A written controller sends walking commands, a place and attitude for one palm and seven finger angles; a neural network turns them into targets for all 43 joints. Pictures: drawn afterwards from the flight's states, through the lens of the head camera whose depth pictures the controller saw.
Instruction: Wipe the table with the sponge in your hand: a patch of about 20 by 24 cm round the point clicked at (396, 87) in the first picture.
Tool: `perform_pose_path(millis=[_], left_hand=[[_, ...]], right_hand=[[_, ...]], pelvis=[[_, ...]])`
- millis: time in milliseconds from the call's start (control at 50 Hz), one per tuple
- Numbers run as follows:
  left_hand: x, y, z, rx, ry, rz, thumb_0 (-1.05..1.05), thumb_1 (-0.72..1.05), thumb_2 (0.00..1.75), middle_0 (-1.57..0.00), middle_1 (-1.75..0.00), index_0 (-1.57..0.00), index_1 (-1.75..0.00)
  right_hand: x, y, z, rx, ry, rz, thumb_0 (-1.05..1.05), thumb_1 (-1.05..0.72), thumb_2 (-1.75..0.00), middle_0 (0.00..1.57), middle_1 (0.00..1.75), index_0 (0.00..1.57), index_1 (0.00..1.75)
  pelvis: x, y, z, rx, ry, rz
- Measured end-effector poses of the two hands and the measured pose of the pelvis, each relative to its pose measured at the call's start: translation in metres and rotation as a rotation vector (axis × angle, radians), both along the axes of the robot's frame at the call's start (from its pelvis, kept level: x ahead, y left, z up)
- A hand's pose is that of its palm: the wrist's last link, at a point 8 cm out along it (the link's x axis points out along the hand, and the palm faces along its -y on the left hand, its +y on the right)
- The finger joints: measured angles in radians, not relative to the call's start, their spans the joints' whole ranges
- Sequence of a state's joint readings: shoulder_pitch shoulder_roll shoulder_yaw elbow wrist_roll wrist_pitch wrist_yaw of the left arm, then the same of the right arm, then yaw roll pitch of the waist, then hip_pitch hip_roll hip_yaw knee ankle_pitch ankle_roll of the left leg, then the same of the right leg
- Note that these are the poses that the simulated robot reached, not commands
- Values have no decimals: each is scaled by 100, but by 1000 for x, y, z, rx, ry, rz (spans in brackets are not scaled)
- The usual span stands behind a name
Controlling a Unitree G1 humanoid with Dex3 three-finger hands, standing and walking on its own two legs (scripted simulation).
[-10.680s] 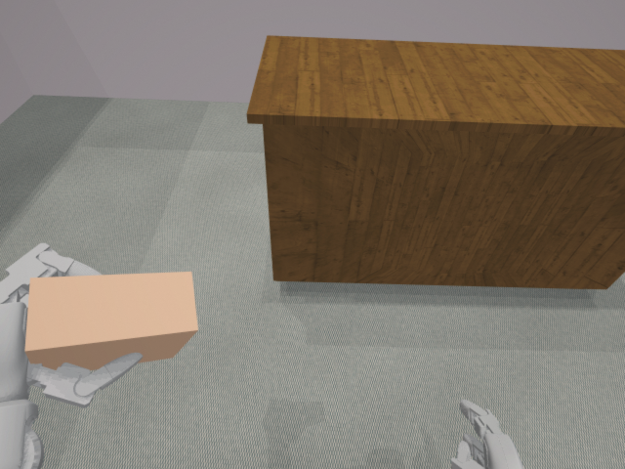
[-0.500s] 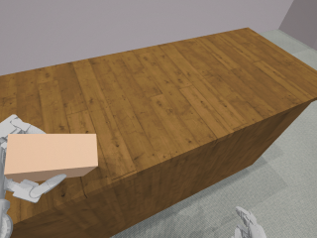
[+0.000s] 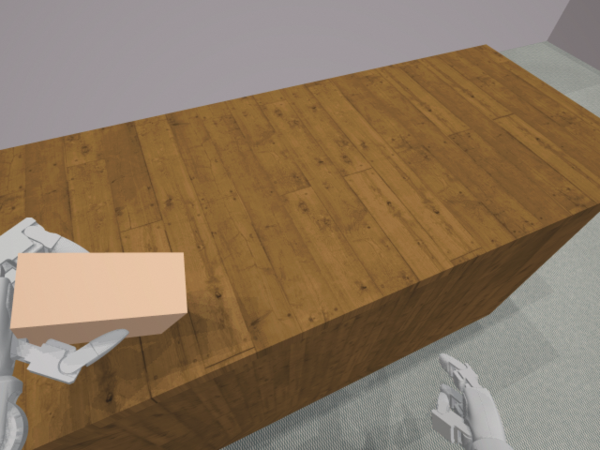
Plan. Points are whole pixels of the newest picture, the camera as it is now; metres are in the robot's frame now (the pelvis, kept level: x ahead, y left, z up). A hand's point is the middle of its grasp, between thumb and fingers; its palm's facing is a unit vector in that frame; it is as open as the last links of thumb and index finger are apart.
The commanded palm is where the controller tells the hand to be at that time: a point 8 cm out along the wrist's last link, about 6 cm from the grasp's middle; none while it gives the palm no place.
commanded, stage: come to a stop and stand still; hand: left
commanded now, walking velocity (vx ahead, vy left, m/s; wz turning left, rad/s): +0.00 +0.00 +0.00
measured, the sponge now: (128, 299) +0.23 +0.20 +0.13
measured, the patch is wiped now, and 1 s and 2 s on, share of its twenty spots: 0.00 0.00 0.00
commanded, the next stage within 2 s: look again from close up in 0.22 s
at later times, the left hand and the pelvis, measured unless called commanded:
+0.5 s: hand (16, 250) +0.24 +0.28 +0.20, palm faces +0.45 -0.78 -0.43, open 10.1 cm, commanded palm +0.16 +0.28 +0.17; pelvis -0.01 +0.01 -0.01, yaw -1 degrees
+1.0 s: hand out of the picture +0.19 +0.29 +0.15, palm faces +0.39 -0.85 -0.36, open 10.1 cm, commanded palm +0.13 +0.32 +0.17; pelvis -0.03 +0.04 +0.00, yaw +0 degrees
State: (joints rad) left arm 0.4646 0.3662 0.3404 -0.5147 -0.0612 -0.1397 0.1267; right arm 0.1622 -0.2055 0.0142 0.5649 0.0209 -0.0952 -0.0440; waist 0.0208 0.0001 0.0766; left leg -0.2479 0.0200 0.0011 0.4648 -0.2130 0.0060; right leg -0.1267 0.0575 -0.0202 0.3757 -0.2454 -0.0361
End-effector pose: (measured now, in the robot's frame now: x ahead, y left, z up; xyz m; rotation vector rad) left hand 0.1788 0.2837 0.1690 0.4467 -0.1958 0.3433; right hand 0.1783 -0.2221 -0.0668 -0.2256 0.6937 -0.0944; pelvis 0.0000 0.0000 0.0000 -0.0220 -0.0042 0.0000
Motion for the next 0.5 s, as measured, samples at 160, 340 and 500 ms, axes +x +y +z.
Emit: perform_pose_path(millis=[160, 340, 500], left_hand=[[5, 0, 1, 14, 7, -7, -1, -49, 101, -73, -134, -75, -134], [5, 5, 4, 39, -3, -22, -1, -49, 101, -73, -134, -75, -134], [21, 36, 40, 158, -203, -2, -1, -49, 101, -73, -134, -75, -134]], right_hand=[[-1, -8, -1, -4, 20, -33, 1, -91, -90, 20, 30, 20, 30], [-12, 2, -5, -4, 44, -26, 1, -91, -90, 20, 30, 20, 30], [-22, 14, -6, 16, 8, 61, 1, -91, -90, 20, 30, 21, 30]], pelvis=[[6, 0, 0, 1, -3, 2], [3, 3, -1, 1, -9, 15], [-7, 9, -7, 4, 29, -25]])
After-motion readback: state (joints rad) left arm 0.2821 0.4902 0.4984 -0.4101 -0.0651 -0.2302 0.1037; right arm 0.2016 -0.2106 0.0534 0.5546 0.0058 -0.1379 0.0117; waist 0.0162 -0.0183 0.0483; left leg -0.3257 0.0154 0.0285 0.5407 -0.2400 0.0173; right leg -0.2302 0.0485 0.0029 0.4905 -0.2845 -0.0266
